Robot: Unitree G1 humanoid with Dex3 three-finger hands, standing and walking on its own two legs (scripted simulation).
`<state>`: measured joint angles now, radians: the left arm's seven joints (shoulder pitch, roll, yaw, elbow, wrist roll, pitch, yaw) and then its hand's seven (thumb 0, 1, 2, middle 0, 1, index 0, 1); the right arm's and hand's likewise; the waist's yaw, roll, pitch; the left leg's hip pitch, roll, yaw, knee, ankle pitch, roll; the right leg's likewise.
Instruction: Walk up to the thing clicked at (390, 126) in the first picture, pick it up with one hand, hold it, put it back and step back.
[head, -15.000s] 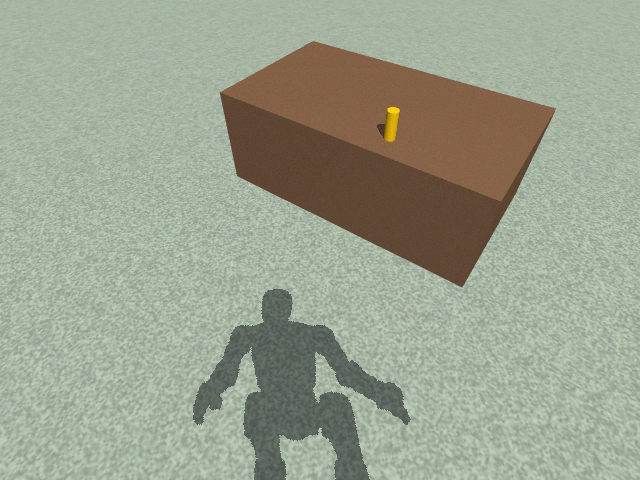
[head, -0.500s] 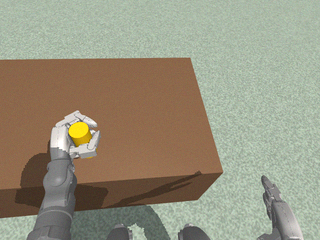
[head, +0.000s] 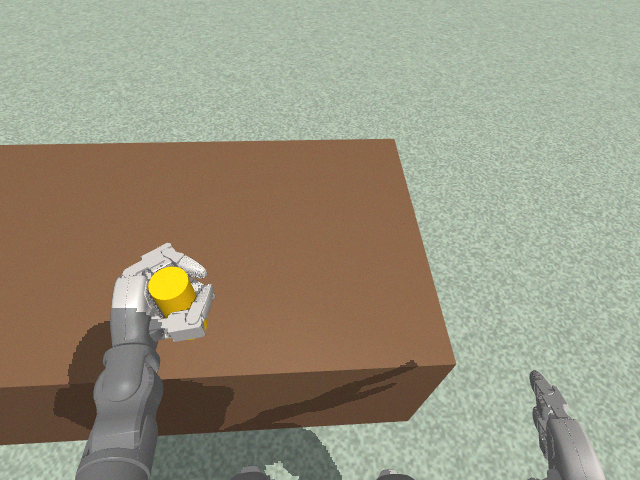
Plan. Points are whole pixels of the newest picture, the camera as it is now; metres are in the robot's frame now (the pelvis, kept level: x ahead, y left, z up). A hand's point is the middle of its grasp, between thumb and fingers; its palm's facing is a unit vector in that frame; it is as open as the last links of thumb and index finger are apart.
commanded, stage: lift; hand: left
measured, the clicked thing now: (180, 305) +0.34 +0.18 +0.03
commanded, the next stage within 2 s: hold in 0.02 s
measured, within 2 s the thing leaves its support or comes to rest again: neither
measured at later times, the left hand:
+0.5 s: hand (185, 297) +0.33 +0.16 +0.06, palm faces +0.10 -0.99 -0.02, open 5.7 cm
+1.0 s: hand (180, 305) +0.32 +0.16 +0.07, palm faces +0.12 -0.99 -0.02, open 5.7 cm
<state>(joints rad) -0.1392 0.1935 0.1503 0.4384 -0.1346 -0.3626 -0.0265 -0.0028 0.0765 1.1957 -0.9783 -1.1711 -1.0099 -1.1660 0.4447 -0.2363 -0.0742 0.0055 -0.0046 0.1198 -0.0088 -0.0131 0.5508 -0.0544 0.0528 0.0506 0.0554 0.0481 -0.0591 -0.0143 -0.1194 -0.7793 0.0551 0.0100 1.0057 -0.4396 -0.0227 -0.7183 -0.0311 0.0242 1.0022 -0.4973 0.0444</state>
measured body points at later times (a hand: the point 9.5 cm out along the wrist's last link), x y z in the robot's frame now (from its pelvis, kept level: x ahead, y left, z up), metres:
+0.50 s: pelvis +0.01 +0.00 +0.01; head +0.05 +0.00 +0.46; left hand +0.32 +0.21 +0.07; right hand +0.17 -0.26 -0.01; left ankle +0.03 +0.13 -0.67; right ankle +0.00 -0.15 -0.67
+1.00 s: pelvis +0.01 +0.00 +0.01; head +0.04 +0.00 +0.46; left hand +0.31 +0.22 +0.07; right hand +0.16 -0.26 -0.01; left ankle +0.03 +0.13 -0.67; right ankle +0.00 -0.15 -0.67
